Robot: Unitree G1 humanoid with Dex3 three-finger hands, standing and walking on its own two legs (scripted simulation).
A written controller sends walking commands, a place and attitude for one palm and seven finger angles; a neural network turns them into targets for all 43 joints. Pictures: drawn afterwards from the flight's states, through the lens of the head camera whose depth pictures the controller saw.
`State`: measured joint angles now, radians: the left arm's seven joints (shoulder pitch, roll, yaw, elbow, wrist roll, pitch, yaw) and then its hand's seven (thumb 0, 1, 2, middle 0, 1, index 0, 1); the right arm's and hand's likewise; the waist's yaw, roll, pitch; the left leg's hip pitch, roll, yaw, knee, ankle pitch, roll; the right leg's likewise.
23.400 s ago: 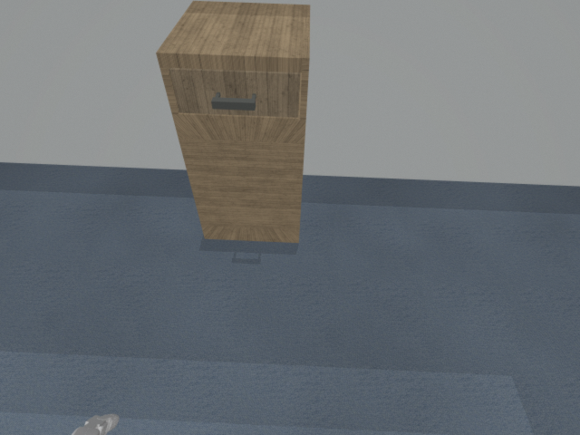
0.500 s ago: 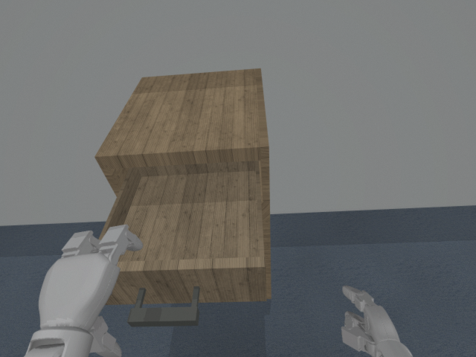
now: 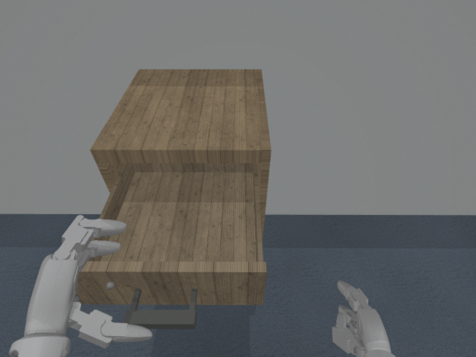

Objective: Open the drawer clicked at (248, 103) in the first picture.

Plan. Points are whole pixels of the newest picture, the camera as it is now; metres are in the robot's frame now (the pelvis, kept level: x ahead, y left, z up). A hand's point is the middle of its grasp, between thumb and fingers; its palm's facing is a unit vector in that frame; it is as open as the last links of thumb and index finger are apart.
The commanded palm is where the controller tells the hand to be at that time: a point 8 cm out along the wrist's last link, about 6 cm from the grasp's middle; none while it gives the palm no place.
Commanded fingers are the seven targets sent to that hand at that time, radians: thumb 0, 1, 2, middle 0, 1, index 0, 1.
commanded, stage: draw the hand back to the body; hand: left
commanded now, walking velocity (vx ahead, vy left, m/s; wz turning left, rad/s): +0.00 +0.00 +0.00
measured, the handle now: (163, 306) +0.22 +0.17 -0.06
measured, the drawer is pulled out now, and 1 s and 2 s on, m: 0.28 0.28 0.28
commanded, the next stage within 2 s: step back with the hand held close in 0.82 s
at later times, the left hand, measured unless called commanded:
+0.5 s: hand (78, 258) +0.18 +0.22 +0.17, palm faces +0.38 -0.82 -0.42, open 9.6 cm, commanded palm +0.13 +0.27 +0.18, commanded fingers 0.00 0.73 0.82 -0.21 -0.41 -0.21 -0.41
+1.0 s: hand (83, 255) +0.18 +0.21 +0.17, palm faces +0.41 -0.80 -0.43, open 7.4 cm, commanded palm +0.12 +0.25 +0.18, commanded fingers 0.00 0.90 0.90 -0.20 -0.30 -0.20 -0.30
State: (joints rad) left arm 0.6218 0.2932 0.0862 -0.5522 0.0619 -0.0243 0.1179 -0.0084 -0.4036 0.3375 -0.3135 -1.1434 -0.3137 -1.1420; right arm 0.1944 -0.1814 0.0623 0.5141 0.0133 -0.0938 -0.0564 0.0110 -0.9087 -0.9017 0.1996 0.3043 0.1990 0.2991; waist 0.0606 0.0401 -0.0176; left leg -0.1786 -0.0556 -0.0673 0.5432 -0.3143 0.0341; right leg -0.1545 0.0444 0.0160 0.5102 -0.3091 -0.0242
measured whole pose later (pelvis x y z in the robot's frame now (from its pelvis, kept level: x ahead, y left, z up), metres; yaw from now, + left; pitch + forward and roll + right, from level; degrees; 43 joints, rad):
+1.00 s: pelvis +0.00 -0.03 +0.01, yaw +2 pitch -2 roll -1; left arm 0.53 0.34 0.32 -0.47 -0.06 -0.12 0.10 0.01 0.88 0.90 -0.22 -0.30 -0.22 -0.30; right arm 0.17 -0.22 0.02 0.61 0.02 -0.09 -0.06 0.01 -0.91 -0.90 0.20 0.30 0.20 0.30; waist 0.04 0.09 0.00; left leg -0.17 -0.02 -0.12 0.47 -0.27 0.00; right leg -0.11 0.08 -0.03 0.39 -0.25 -0.06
